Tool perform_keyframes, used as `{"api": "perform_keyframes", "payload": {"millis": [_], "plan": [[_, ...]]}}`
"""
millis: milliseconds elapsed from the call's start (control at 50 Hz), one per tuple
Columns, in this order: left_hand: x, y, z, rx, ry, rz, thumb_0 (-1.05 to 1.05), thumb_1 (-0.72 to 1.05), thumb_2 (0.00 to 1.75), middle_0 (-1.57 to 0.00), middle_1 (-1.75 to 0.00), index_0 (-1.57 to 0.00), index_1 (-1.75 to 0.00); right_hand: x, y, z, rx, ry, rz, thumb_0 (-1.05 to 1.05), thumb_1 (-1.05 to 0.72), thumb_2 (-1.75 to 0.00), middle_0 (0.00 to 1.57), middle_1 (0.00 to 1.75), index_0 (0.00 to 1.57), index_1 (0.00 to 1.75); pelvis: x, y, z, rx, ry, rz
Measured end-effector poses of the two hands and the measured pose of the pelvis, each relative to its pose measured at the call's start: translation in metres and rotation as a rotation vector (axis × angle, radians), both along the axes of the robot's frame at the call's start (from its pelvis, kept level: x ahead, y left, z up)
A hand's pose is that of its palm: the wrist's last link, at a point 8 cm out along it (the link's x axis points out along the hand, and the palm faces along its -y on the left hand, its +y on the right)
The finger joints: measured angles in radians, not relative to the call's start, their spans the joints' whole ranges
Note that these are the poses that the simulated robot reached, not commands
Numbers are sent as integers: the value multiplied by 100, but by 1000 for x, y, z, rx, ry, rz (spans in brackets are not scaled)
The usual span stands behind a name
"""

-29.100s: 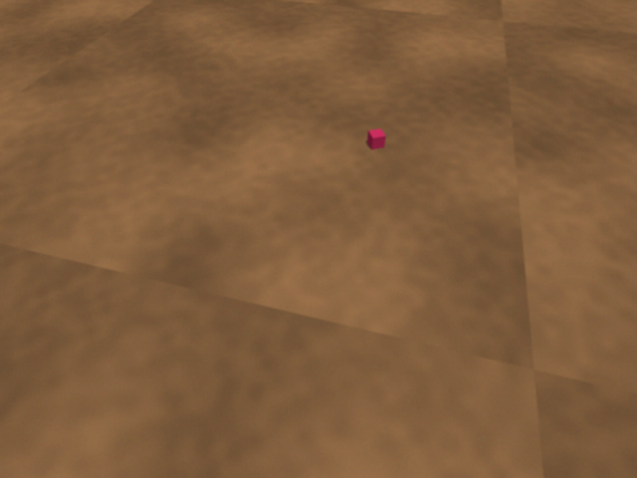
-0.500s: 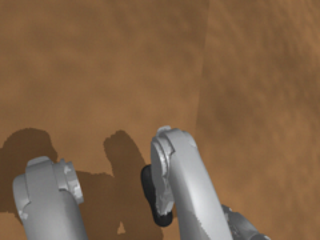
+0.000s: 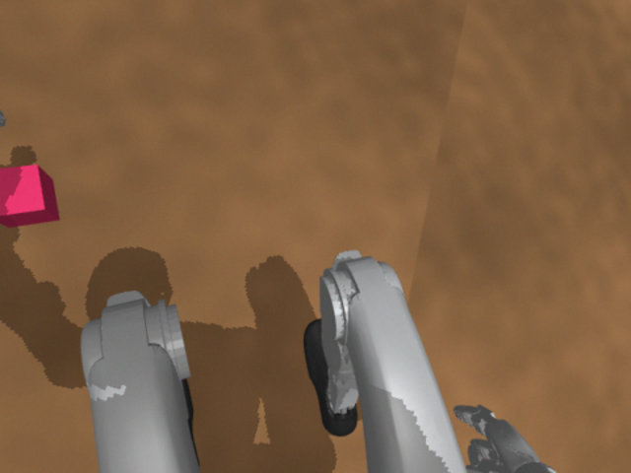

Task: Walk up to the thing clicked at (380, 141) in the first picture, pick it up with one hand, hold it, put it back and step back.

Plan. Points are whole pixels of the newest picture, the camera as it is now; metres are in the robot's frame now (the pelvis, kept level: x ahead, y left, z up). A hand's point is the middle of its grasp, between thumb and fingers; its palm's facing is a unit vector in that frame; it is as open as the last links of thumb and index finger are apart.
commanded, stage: withdraw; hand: left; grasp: from above
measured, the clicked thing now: (22, 197) +0.49 +0.33 -0.32
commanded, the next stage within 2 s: home in 0.14 s
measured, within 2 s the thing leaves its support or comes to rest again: neither
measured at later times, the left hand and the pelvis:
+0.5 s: hand out of the picture +0.49 +0.36 -0.13, palm faces -0.41 -0.18 -0.89, open 11.9 cm; pelvis +0.01 +0.00 +0.00, yaw +0 degrees
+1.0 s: hand out of the picture +0.31 +0.27 +0.09, palm faces -0.10 -0.83 -0.55, open 7.5 cm; pelvis +0.02 +0.00 +0.19, yaw +6 degrees
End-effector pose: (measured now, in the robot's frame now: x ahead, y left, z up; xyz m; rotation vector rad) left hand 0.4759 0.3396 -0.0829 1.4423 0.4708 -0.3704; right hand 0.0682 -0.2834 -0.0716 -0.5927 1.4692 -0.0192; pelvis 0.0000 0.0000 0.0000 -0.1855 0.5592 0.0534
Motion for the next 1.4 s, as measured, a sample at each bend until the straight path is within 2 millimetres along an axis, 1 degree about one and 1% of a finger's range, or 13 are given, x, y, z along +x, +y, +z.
{"api": "perform_keyframes", "payload": {"millis": [100,180,340,460,560,660,780,880,980,1040,1120,1280,1400], "plan": [[1,-5,-14,30,-113,-26,0,-39,90,-24,-89,-22,-89,-9,-1,-11,-11,13,-17,0,-91,-90,20,30,21,30,-1,0,-16,0,-17,-1],[7,-1,-9,69,-193,32,0,-38,89,-24,-88,-23,-88,-10,6,-21,12,-15,-43,0,-92,-90,20,30,21,30,-2,-1,-21,4,-10,-3],[16,16,-2,152,-104,150,0,-33,88,-25,-82,-23,-82,-14,24,-32,88,-38,-79,0,-91,-89,20,30,21,30,2,1,-18,7,29,-8],[19,22,5,78,-73,217,0,-12,88,-24,-68,-22,-69,-15,27,-23,104,-13,-96,0,-90,-89,21,30,21,30,8,2,-8,3,44,-3],[-2,20,29,-40,-101,262,0,14,88,-23,-56,-21,-57,-5,22,-4,95,-2,-118,1,-90,-89,21,30,21,30,13,3,14,7,70,12],[-43,20,75,-181,-121,359,0,41,87,-22,-45,-21,-45,30,16,23,91,-69,-111,1,-90,-89,21,30,21,30,16,2,50,23,79,21],[-98,12,132,-342,-90,486,1,68,88,-22,-36,-21,-36,93,21,70,123,-257,-58,1,-91,-89,20,30,21,30,17,0,101,47,51,33],[-139,-6,172,-484,-68,590,1,80,89,-22,-32,-21,-32,140,36,119,175,-438,-6,1,-91,-90,20,30,20,30,19,-2,142,66,4,45],[-173,-25,205,-616,-55,714,1,86,90,-21,-31,-21,-31,169,52,167,230,-580,22,1,-91,-90,20,30,20,30,22,-4,180,82,-48,60],[-190,-35,224,-687,-52,792,1,87,90,-21,-30,-21,-30,178,60,194,252,-633,25,1,-91,-90,20,30,21,30,24,-6,201,92,-78,66],[-208,-46,254,-760,-46,884,1,89,90,-21,-30,-21,-30,180,66,224,267,-673,12,1,-91,-90,20,30,21,30,31,-7,229,104,-118,74],[-235,-65,318,-883,-23,1048,1,89,90,-21,-30,-20,-30,169,67,280,253,-703,-40,1,-91,-90,21,30,21,30,51,-7,286,123,-207,89],[-249,-78,361,-961,-8,1108,1,90,90,-21,-30,-20,-30,164,62,319,221,-746,-75,1,-90,-90,21,30,21,30,67,-6,322,136,-273,98]]}}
